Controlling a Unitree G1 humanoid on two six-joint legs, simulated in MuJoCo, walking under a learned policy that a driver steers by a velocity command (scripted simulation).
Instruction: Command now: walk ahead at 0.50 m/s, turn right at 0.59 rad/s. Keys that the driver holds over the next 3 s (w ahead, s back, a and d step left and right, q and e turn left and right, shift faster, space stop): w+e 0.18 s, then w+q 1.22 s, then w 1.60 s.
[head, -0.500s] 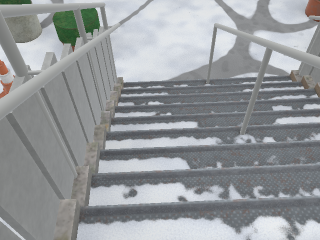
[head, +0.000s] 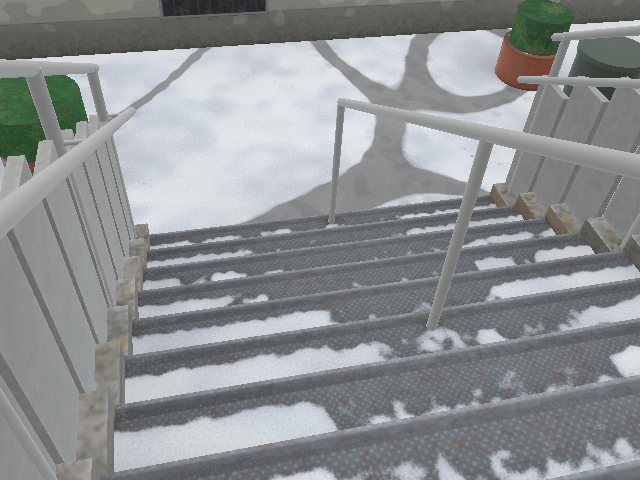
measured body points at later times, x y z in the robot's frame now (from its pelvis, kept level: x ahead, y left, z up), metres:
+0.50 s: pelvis +0.21 -0.02 -0.06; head +0.24 -0.03 +0.39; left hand +0.44 +0.17 -0.17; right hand -0.04 -0.20 -0.16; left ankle +0.04 +0.10 -0.73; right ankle +0.36 -0.19 -0.74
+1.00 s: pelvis +0.45 -0.10 -0.20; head +0.44 -0.11 +0.25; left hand +0.33 +0.14 -0.34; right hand +0.62 -0.35 -0.32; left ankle +0.59 +0.08 -0.84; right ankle +0.41 -0.18 -0.90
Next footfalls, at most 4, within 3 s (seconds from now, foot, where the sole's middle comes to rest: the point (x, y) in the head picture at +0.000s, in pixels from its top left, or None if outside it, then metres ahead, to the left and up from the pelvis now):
0.62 right None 0.44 -0.18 -0.94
1.26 left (305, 479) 0.70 0.07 -1.11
1.88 right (333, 397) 1.05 0.00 -1.28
2.46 left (254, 360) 1.27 0.30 -1.45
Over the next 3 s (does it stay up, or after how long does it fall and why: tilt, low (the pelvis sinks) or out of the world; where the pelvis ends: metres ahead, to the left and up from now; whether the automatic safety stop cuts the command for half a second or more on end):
stays up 1.47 0.29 -0.82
